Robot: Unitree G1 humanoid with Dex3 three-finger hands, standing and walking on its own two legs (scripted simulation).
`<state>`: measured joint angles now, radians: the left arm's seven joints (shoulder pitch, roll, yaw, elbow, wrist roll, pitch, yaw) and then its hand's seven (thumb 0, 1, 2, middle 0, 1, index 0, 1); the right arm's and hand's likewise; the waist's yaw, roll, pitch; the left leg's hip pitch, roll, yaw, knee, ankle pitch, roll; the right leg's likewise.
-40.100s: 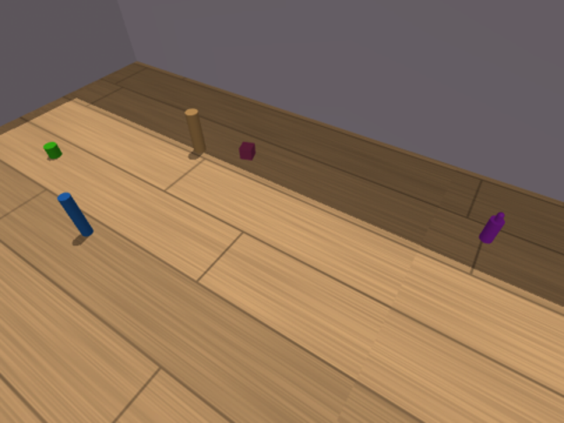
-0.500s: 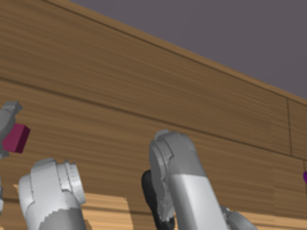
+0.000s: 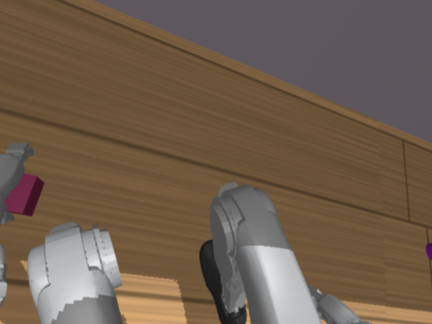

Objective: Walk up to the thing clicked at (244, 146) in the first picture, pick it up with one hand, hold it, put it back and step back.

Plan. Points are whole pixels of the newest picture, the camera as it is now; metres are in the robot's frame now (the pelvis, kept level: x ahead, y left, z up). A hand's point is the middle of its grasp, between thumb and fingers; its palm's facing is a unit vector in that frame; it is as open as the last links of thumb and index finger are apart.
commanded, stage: close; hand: left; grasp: from above
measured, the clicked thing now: (13, 193) +0.40 +0.28 -0.26
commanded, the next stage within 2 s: none
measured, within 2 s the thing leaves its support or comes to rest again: neither
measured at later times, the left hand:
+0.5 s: hand (2, 190) +0.40 +0.29 -0.23, palm faces -0.48 -0.05 -0.88, open 12.9 cm
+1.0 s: hand (2, 190) +0.40 +0.29 -0.23, palm faces -0.48 -0.05 -0.88, open 12.9 cm
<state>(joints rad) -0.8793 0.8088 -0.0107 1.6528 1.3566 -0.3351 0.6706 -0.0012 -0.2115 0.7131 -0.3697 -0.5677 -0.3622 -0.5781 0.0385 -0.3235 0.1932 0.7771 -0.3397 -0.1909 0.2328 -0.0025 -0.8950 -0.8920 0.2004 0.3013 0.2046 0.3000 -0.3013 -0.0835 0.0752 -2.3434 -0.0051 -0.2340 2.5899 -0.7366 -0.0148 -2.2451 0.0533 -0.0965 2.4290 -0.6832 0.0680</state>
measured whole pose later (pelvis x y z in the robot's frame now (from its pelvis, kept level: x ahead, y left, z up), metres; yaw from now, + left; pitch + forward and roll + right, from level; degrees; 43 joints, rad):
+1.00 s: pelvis +0.00 +0.00 +0.00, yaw +0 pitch +27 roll -13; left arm -0.88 0.82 0.00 1.65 1.36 -0.34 0.67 -0.01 -0.25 0.74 -0.32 -0.61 -0.32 -0.62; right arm 0.05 -0.33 0.20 0.77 -0.34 -0.19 0.23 0.00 -0.89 -0.89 0.20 0.30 0.20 0.30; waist -0.31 -0.08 0.08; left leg -2.34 0.00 -0.24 2.58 -0.74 -0.02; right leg -2.25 0.05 -0.10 2.42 -0.68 0.07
